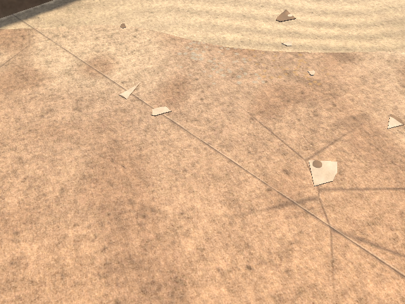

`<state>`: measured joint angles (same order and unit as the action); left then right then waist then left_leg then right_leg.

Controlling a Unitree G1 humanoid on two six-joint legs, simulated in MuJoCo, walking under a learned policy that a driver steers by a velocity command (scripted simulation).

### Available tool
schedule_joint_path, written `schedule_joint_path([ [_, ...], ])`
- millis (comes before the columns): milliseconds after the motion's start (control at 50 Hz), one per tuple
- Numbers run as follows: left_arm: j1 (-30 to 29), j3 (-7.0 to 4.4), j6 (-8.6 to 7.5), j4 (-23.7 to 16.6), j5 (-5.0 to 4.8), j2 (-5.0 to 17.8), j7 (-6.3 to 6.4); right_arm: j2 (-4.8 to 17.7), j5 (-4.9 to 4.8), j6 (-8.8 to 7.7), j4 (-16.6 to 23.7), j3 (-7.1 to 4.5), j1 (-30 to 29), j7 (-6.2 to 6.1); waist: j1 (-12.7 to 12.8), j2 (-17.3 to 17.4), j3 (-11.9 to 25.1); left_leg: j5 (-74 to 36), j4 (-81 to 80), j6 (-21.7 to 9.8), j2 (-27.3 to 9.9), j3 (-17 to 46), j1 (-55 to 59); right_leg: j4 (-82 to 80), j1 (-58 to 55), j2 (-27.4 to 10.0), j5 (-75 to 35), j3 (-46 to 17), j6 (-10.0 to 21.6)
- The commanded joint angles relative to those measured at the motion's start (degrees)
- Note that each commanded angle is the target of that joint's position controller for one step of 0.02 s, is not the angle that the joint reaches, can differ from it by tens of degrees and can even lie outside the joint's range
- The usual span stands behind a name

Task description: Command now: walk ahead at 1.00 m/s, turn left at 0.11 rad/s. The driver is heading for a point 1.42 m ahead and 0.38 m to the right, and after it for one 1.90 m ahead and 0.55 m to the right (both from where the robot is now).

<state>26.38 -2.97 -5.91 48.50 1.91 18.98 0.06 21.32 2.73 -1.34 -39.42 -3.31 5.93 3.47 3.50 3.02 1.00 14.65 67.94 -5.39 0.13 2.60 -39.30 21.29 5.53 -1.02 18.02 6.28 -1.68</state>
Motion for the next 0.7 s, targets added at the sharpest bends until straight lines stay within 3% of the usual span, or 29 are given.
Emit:
schedule_joint_path([
  [20,-4.11,0.14,-1.53,-2.33,-0.91,3.48,-0.54,-1.36,0.46,-1.1,7.63,2.47,-5.72,1.41,-5.35,-7.54,-6.96,-7.62,-16.74,0.73,-2.39,0.53,-3.48,-16.21,3.69,-11.02,-14.76,-10.75,9.32],
  [60,-2.18,-0.14,-1.3,-1.13,-1.62,5.07,-0.8,-2.31,-0.03,-1.77,8.2,3.56,-9.5,2.3,-4.28,-6.41,-8.26,-13.89,-26.6,0.59,-1.62,-6.35,10.97,-22.2,10.67,-10.27,-22.26,-9.62,10.18],
  [100,-0.68,-0.93,-1.23,0.08,-1.49,8.86,-1.21,-0.88,-0.27,-2.0,7.29,3.29,-8.74,1.51,-5.24,-6.31,-6.99,-12.33,-29.64,0.09,0.27,-6.69,17.7,-18.62,5.91,-11.32,-40.44,-8.27,10.34],
  [120,0.35,-1.17,-1.23,0.9,-1.55,10.34,-1.13,0.58,-0.05,-2.14,6.42,2.69,-6.06,0.56,-6.75,-6.84,-3.68,-9.1,-30.55,-0.42,2.03,-6.97,22.18,-12.04,1.99,-11.33,-54.29,-7.27,9.89],
  [140,0.76,-1.48,-0.84,1.62,-1.44,11.82,-0.79,2.38,0.32,-2.4,4.01,1.76,2.16,-0.54,-10.94,-7.8,1.52,-5.59,-31.82,-0.85,3.73,-6.39,31.47,-0.17,0.98,-10.96,-61.33,-6.8,9.21],
  [160,0.04,-1.47,-0.43,1.64,-1.69,11.99,-0.53,4.41,0.83,-2.61,0.6,0.61,12.71,-1.66,-16.42,-7.6,6.68,-5.59,-34.71,-1.06,2.19,-4.49,44.85,15.1,6.58,-8.77,-55.52,-6.22,8.29],
  [180,1.26,-0.27,-0.4,0.5,-1.43,7.05,-0.67,9.42,2.14,-2.76,-0.95,-1.08,20.17,-3.17,-17.64,-2.55,13.14,9.83,-35.54,-1.3,-9.88,7.65,57.54,34.7,17.94,-4.46,-31.58,-5.63,7.88],
  [200,7.43,1.3,-0.11,-1.88,-2.86,-2.06,-0.67,13.22,3.25,-3.11,-0.15,-1.95,20.81,-3.79,-11.22,10.53,21.76,24.88,-43.15,-4.03,-26.7,34.63,65.98,55.38,31.85,1.09,10.12,-8.97,7.72],
  [220,1.35,-0.13,0.53,-2.78,-2.92,4.02,-0.37,10.15,1.26,-2.65,-0.07,-1.71,18.99,-3.8,-12.73,4.65,18.77,25.94,-50.88,-4.02,-25.95,40.65,58.86,59.78,36.16,0.4,4.79,-11.41,8.59],
  [240,-3.17,-0.44,0.9,-3.49,-2.67,4.2,-0.52,5.61,0.57,-2.95,-0.98,-0.71,14.25,-3.8,-10.03,1.95,7.5,19.47,-51.16,-3.71,-22.5,29.49,50.63,57.25,38.84,-2.39,-1.37,-10.99,8.48],
  [260,-3.9,-0.01,1.22,-2.94,-2.27,2.44,-0.98,2.95,0.23,-3.41,-1.59,-0.35,11.55,-3.53,-7.89,1.35,2.29,10.31,-52.55,-3.55,-20.09,22.24,44.08,54.76,37.89,-4.14,-3.62,-10.32,7.96],
  [280,-3.54,-0.09,2.09,-1.7,-1.8,1.51,-1.39,1.0,0.03,-3.73,-2.09,0.04,10.0,-3.48,-5.85,0.83,-0.3,4.42,-54.25,-2.09,-17.02,15.34,39.32,53.52,35.68,-5.16,-4.13,-10.33,7.43],
  [300,-1.57,-0.05,3.14,-1.57,-1.21,0.27,-1.84,0.23,-0.55,-4.17,-2.79,0.23,10.28,-3.6,-3.72,3.73,-0.64,1.7,-55.33,-2.3,-17.28,11.69,36.01,52.95,33.58,-5.77,-3.93,-10.08,6.65],
  [320,-2.92,-0.06,4.14,-1.59,-0.94,-0.66,-2.12,-1.62,-1.07,-4.81,-3.85,0.54,10.96,-3.32,-3.06,2.56,-2.24,-1.39,-56.67,-1.8,-16.45,8.21,34.21,52.5,33.77,-6.74,-3.69,-10.06,6.42],
  [360,-8.25,-0.06,5.46,-3.66,-0.53,-2.02,-2.84,-2.89,-2.13,-5.8,-5.79,0.69,11.58,-3.14,-2.21,0.94,-5.49,-7.11,-59.69,-0.59,-15.11,0.69,34.02,51.54,38.58,-7.51,-6.06,-9.07,6.04],
  [380,-11.46,0.31,5.54,-5.78,-0.28,-2.88,-3.26,-2.5,-2.11,-6.3,-6.31,0.64,12.23,-3.1,-2.02,2.41,-6.59,-12.38,-60.29,-0.75,-15.76,-2.37,32.97,49.47,39.7,-8.1,-8.96,-8.34,5.99],
  [400,-14.48,0.58,5.46,-7.13,-0.4,-3.09,-3.62,-3.5,-1.94,-6.58,-6.93,0.83,11.79,-3.06,-1.57,2.26,-7.95,-17.25,-60.87,-0.06,-13.82,-7.04,32.05,46.64,39.96,-7.82,-12.15,-7.1,6.11],
  [440,-18.92,1.08,5.19,-9.21,-0.84,-2.77,-4.46,-2.82,-1.58,-6.97,-7.23,0.67,10.37,-3.38,-0.8,1.37,-8.86,-21.21,-62.34,1.08,-10.95,-13.78,30.42,36.88,36.47,-6.66,-18.79,-4.41,7.15],
  [480,-22.89,1.45,4.94,-10.65,-0.73,-2.2,-5.53,-0.21,-1.8,-7.05,-7.78,0.23,11.18,-4.01,-1.06,-1.52,-9.76,-29.86,-63.99,2.0,-10.56,-18.36,30.94,25.67,29.81,-4.15,-24.13,0.5,9.11],
  [520,-22.06,1.24,4.77,-10.26,-0.78,-0.84,-5.6,3.27,-1.9,-6.65,-8.26,-0.36,13.85,-4.63,-0.09,-0.96,-7.05,-55.72,-57.84,2.99,-11.42,-19.59,37.1,21.98,23.2,1.0,-24.34,4.83,10.94],
  [540,-18.36,0.79,4.83,-9.22,-0.98,0.75,-5.28,5.61,-1.71,-5.83,-7.8,-0.96,13.86,-5.1,2.19,0.95,-3.78,-67.44,-51.59,3.55,-12.28,-19.41,40.7,21.8,19.31,3.31,-21.03,5.81,11.76],
  [580,-0.73,-1.3,4.95,-4.64,-1.02,5.26,-4.13,8.99,-0.96,-3.42,-6.08,-2.03,10.13,-5.69,11.47,3.15,5.49,-76.54,-27.25,2.91,-14.49,-17.59,39.16,22.08,1.18,6.39,-13.07,3.67,14.42],
  [600,9.3,-3.03,5.08,-1.26,-0.98,8.12,-2.82,8.81,-0.55,-2.62,-5.55,-2.1,9.0,-5.21,14.87,0.6,9.51,-64.48,-8.86,2.76,-13.18,-16.53,31.99,18.67,-11.96,7.23,-8.45,-0.07,15.8],
  [620,5.06,-4.83,6.06,-1.35,-2.59,11.22,-1.47,3.35,-0.55,-2.89,-5.42,-1.16,7.43,-4.04,11.34,-12.09,3.75,-6.87,15.75,4.53,-1.16,-15.39,16.53,14.04,-16.1,3.07,-4.9,-9.73,17.63],
  [640,-1.18,-5.77,6.73,-4.35,-0.09,19.13,-1.56,-0.63,-1.29,-4.22,1.93,0.63,14.91,-3.48,0.32,-22.23,11.64,14.69,32.85,7.51,4.28,-6.31,-6.72,5.75,-30.26,-11.08,-5.88,-44.03,30.07],
  [660,-1.38,-6.01,6.73,-6.46,-0.69,17.2,-1.19,1.81,-0.46,-5.78,3.11,1.08,9.99,-3.82,3.86,-9.28,14.85,10.03,30.77,6.35,1.24,2.62,-11.3,-5.06,-29.8,-13.98,6.68,-54.68,30.68],
  [680,-2.12,-5.16,6.24,-5.17,-0.78,13.26,-0.49,2.74,-0.56,-6.55,3.1,1.2,7.18,-3.81,1.73,-2.06,4.82,6.8,23.48,5.96,-1.71,3.1,-11.36,-8.81,-19.13,-13.24,9.01,-52.12,27.05],
  [700,-3.63,-4.37,5.49,-4.09,-1.0,10.53,-0.27,2.04,-0.12,-6.36,3.29,1.48,5.75,-3.9,-1.53,2.06,-0.26,5.42,16.09,6.19,-4.44,2.97,-7.41,-8.89,-9.25,-10.77,4.77,-46.55,24.29],
])
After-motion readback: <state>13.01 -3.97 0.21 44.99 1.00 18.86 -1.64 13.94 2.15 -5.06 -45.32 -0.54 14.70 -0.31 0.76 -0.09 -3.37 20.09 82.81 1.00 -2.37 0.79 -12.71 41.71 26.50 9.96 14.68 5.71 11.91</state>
